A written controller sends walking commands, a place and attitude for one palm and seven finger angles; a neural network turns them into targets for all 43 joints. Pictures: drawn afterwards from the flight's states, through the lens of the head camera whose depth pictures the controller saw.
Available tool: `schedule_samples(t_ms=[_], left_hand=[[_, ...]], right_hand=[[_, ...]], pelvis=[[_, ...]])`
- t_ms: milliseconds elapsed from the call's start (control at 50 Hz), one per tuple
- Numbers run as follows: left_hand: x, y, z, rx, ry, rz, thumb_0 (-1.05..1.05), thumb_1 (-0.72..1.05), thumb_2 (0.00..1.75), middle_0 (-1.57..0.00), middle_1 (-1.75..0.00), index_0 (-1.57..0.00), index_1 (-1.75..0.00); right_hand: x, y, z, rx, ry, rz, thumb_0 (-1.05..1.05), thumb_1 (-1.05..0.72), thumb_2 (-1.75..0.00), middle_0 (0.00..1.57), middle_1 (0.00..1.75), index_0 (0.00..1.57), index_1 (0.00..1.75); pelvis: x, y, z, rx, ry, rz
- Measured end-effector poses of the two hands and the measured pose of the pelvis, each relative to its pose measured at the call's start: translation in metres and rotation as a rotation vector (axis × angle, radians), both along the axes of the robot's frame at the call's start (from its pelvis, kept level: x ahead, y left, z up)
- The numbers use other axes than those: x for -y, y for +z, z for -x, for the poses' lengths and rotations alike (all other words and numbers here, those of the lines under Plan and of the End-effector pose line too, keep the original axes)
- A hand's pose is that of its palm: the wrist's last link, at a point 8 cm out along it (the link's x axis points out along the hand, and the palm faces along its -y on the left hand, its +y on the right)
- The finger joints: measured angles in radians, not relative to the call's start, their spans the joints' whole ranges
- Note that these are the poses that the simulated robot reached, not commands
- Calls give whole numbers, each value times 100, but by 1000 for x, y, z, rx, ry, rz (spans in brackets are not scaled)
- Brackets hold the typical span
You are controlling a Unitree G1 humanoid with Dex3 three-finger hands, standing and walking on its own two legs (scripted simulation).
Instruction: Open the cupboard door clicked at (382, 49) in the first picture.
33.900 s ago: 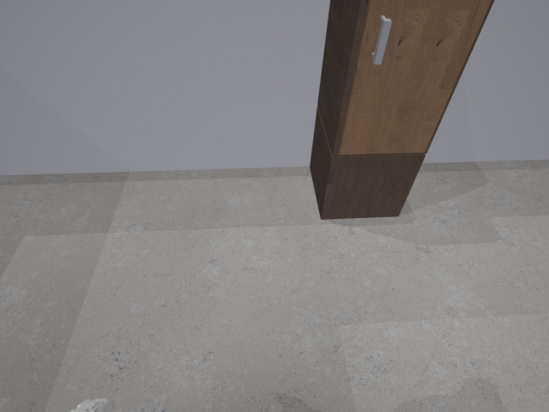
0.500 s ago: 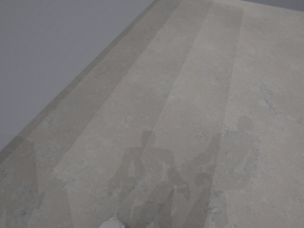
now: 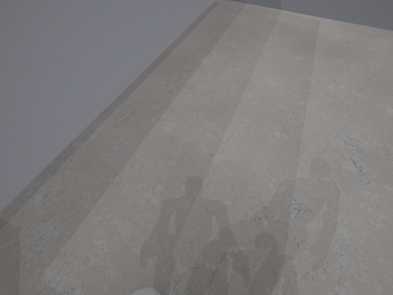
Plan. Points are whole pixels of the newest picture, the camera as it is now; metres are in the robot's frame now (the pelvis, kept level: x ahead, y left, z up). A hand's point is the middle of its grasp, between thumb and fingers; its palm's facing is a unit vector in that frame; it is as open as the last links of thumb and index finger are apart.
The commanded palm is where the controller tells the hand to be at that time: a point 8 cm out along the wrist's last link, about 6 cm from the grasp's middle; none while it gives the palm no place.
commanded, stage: walk to a spot facing it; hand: left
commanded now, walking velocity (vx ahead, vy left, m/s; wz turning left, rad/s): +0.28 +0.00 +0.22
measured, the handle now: out of the picture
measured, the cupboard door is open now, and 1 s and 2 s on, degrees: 47 47 47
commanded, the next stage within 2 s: turn to face it in 0.04 s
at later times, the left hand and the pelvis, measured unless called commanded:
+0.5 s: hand (127, 251) +0.25 +0.18 -0.16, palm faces +0.24 -0.95 -0.20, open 7.4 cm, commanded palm none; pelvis +0.18 -0.01 -0.01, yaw +13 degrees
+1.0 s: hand (116, 253) +0.24 +0.21 -0.16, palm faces +0.50 -0.81 -0.30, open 7.4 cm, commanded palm none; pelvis +0.26 -0.03 -0.02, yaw +30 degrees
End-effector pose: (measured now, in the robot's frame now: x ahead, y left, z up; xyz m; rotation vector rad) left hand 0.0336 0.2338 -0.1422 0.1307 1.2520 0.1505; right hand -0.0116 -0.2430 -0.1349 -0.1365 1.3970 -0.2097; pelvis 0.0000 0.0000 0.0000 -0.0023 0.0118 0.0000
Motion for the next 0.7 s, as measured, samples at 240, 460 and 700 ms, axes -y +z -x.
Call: schedule_samples(t_ms=[240, 460, 700], left_hand=[[-13, -26, -51, -198, 41, 35, 0, 92, 90, -20, -30, -20, -30], [2, 2, -188, 136, 147, -40, 0, 91, 90, -20, -30, -20, -30], [-19, -12, -160, 7, 319, -34, -1, 92, 90, -21, -30, -20, -30]], right_hand=[[-29, -2, -188, 233, 105, 21, 0, -91, -90, 20, 29, 20, 30], [5, -22, -238, 19, 202, -20, 0, -93, -90, 20, 30, 20, 30], [-31, 5, -413, 266, 440, 12, 0, -91, -90, 20, 29, 20, 30]], pelvis=[[-16, -14, -107, 13, 16, -1], [14, -15, -172, 4, 191, -19], [-4, -17, -223, 0, 324, -8]])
